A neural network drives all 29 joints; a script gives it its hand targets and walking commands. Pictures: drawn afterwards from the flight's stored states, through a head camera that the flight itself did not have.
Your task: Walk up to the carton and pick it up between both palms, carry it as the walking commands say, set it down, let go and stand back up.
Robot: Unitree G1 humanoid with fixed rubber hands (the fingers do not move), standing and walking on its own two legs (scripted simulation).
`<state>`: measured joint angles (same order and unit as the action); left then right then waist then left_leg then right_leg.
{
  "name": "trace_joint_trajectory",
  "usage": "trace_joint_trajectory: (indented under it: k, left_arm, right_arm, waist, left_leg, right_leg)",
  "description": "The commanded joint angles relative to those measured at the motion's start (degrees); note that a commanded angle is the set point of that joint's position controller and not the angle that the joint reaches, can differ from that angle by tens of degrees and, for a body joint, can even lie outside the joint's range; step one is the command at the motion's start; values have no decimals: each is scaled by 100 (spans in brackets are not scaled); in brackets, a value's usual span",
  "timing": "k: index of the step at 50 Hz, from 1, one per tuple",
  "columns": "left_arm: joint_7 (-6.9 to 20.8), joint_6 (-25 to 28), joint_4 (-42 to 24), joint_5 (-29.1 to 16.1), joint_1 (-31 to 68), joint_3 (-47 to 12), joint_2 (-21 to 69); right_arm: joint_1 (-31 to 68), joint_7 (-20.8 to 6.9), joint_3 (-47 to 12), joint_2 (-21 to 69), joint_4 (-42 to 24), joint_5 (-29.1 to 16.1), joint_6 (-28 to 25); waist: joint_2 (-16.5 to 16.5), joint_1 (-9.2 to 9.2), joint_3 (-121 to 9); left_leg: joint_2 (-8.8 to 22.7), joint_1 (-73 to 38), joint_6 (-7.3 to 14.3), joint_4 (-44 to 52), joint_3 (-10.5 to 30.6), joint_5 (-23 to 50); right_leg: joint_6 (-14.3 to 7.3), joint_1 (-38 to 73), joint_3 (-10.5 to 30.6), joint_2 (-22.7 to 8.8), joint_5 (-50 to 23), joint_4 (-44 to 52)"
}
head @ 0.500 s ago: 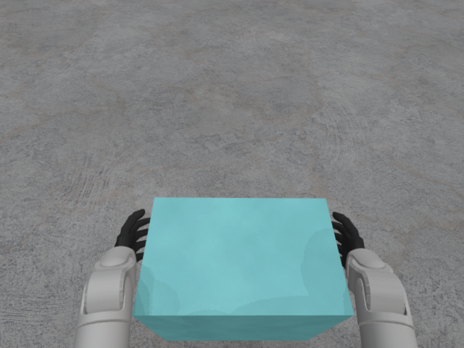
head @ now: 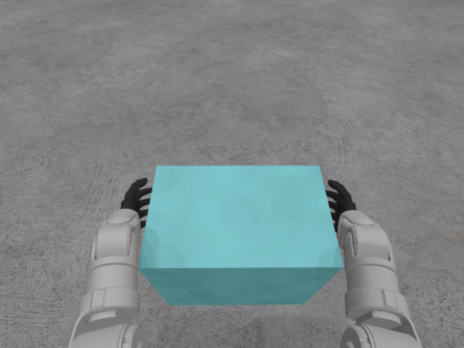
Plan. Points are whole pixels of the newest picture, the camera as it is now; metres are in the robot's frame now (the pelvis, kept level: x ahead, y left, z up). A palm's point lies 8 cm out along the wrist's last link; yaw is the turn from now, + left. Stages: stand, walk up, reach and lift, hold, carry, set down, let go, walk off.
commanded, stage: hold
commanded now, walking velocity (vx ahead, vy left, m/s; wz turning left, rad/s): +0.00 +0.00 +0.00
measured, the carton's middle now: (237, 242) +0.32 -0.02 -0.02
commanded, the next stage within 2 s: set down in 0.06 s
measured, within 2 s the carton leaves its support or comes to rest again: neither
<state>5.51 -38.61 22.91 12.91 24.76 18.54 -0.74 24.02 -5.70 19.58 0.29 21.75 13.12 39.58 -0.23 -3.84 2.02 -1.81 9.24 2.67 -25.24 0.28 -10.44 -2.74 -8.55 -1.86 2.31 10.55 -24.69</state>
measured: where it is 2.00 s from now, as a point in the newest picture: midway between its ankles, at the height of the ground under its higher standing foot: outside the picture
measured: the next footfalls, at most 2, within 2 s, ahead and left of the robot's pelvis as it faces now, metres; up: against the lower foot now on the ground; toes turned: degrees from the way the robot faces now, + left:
none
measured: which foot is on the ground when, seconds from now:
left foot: down 0.00-1.00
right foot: down 0.00-1.00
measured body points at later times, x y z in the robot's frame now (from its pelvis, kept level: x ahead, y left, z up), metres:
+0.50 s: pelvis +0.05 +0.01 +0.00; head +0.03 +0.01 +0.45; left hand +0.34 +0.19 +0.00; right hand +0.32 -0.20 +0.00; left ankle +0.05 +0.10 -0.74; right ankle +0.04 -0.09 -0.74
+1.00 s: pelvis +0.00 +0.01 -0.04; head +0.11 +0.00 +0.40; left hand +0.36 +0.19 -0.08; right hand +0.35 -0.20 -0.08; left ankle +0.05 +0.10 -0.74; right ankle +0.04 -0.09 -0.74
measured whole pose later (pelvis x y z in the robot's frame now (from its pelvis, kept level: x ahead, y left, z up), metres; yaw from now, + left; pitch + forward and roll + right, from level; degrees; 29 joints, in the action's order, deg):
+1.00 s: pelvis +0.00 +0.01 -0.04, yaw -1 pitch +13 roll +0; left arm 5.3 -20.8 31.0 13.5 28.3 24.5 1.1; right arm 28.0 -6.4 25.0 0.7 31.1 13.9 20.9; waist 0.2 -1.1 1.5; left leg -2.4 40.4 2.3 -43.1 -1.2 -16.0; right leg -2.4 -40.6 -1.1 1.5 16.7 -44.0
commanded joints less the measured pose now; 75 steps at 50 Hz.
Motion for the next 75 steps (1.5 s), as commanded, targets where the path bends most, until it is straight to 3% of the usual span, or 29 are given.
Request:
trace_joint_trajectory:
  k: [1, 3, 4, 6, 8, 11, 17, 26, 39, 49, 63, 75]
  left_arm:
    - [1397, 137, -265, -1244, 2812, -2953, 5176]
    - [1437, 157, -417, -1243, 2562, -2987, 5143]
    - [1312, 131, -339, -989, 1919, -2736, 4916]
    - [1268, 90, -763, -1188, 1675, -3064, 4981]
    - [1249, 96, -950, -1258, 1559, -3240, 4901]
    - [1222, 145, -1086, -1303, 1420, -3429, 4844]
    - [1077, 399, -1115, -1257, 977, -3481, 4729]
    - [933, 875, -516, -859, 846, -3009, 4604]
    - [1002, 1691, 385, -685, 1955, -2522, 4750]
    - [1213, 1899, 888, -724, 3163, -2221, 4868]
    - [1559, 2008, 931, -731, 3618, -2200, 4847]
    - [1519, 2023, 896, -904, 3709, -2471, 4829]
  right_arm:
    - [3068, -996, -3020, 5270, -322, -1290, -100]
    - [2798, -988, -3076, 5295, -463, -1338, -80]
    - [2489, -1134, -3386, 5546, -466, -1603, -91]
    - [1991, -1142, -3479, 5238, -771, -1612, -98]
    - [1657, -1076, -3406, 5001, -914, -1530, -139]
    - [1438, -1025, -3426, 4837, -1054, -1515, -211]
    - [1210, -988, -3453, 4653, -1184, -1529, -435]
    - [1203, -1058, -3051, 4499, -487, -1185, -917]
    - [2098, -1131, -2449, 4512, 516, -750, -1801]
    - [3250, -1280, -2288, 4774, 1023, -697, -1980]
    - [3698, -1307, -2538, 5095, 760, -879, -2027]
    - [3836, -1231, -2758, 4977, 618, -1161, -2086]
  waist:
    - [-317, 93, -1401]
    - [-247, 133, -1450]
    - [125, 760, -1633]
    - [116, 424, -1667]
    - [30, 128, -1469]
    - [73, 6, -1300]
    - [15, 58, -1322]
    - [53, 251, -1406]
    - [129, 160, -2226]
    - [36, 307, -3051]
    - [-40, 291, -4442]
    - [101, 243, -5415]
  left_leg:
    - [-160, -445, 170, 445, 334, -370]
    - [-160, -549, 132, 514, 347, 65]
    - [-13, -942, 65, 673, 491, 647]
    - [23, -941, -23, 717, 551, 1192]
    - [19, -1075, -40, 723, 603, 1282]
    - [1, -1013, -55, 698, 700, 1303]
    - [-52, -852, -99, 527, 783, 1617]
    - [-72, -415, -118, 165, 722, 1604]
    - [-165, 785, -85, -759, 702, 1038]
    - [-260, 1945, 9, -1437, 578, 144]
    - [-404, 3723, 68, -2488, 426, 200]
    - [-450, 4880, -39, -3343, 364, 514]
  right_leg:
    - [133, 203, 731, -244, 738, 1040]
    - [169, 365, 712, -260, 147, 1066]
    - [63, 671, 807, -104, -529, 933]
    - [76, 1015, 876, -95, -1287, 906]
    - [113, 909, 882, -111, -1439, 938]
    - [101, 887, 878, -80, -1447, 920]
    - [99, 910, 838, -17, -1772, 717]
    - [82, 361, 769, 51, -1630, 278]
    - [6, -1250, 684, 133, -981, -886]
    - [-37, -2161, 693, 164, -170, -1603]
    - [77, -2851, 739, 183, -743, -2569]
    - [122, -3897, 568, 277, -1041, -3482]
